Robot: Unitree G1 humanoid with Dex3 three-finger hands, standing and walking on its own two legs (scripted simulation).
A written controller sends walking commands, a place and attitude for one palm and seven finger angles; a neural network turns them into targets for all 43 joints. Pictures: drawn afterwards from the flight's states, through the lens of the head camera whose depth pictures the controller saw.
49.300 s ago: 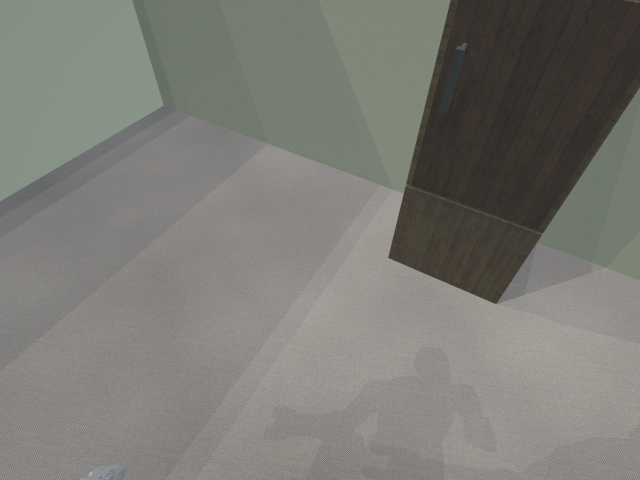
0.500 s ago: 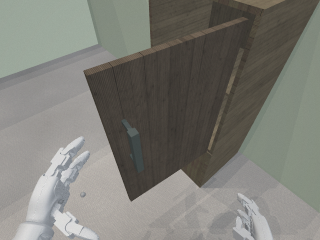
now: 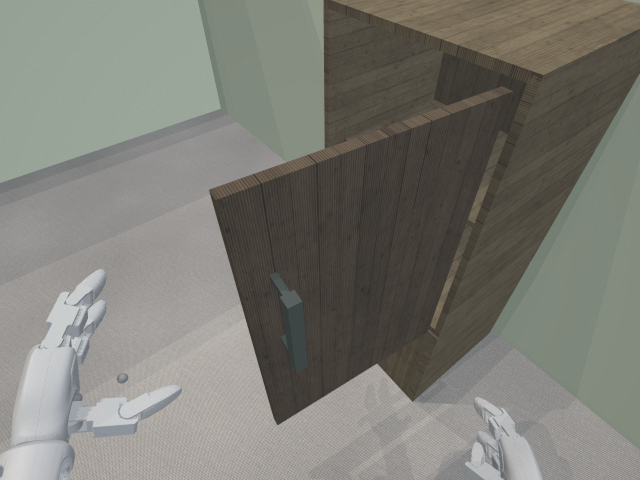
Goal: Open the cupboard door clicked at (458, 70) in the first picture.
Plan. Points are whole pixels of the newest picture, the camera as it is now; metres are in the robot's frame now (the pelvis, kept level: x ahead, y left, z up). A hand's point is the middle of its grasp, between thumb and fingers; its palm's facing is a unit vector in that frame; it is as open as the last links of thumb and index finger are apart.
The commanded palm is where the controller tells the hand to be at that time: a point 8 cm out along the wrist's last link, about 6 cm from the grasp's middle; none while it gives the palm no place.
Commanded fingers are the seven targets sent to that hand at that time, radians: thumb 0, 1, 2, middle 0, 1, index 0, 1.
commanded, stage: draw the hand back to the body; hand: left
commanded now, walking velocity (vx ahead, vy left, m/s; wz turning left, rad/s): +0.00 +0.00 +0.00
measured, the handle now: (288, 324) +0.30 +0.09 +0.04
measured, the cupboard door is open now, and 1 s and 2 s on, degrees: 84 84 84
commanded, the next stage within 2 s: step back with the hand held close in 0.74 s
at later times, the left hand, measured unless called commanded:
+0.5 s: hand (77, 334) +0.19 +0.25 +0.17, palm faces +0.47 -0.80 -0.38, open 7.9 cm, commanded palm +0.14 +0.29 +0.18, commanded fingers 0.00 0.90 0.90 -0.20 -0.30 -0.20 -0.30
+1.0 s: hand (76, 336) +0.19 +0.25 +0.17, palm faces +0.44 -0.79 -0.43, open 7.4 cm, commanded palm +0.13 +0.28 +0.18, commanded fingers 0.00 0.90 0.90 -0.20 -0.30 -0.20 -0.30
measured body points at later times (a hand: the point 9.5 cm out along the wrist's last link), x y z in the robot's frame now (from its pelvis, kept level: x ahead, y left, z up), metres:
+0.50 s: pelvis +0.00 -0.01 +0.01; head -0.02 -0.03 +0.46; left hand +0.16 +0.29 +0.19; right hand +0.19 -0.23 -0.07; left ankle -0.04 +0.09 -0.73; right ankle +0.01 -0.13 -0.73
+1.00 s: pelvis -0.02 -0.02 +0.01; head -0.02 -0.03 +0.46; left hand +0.16 +0.29 +0.20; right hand +0.16 -0.24 -0.07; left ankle -0.04 +0.09 -0.73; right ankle +0.01 -0.13 -0.73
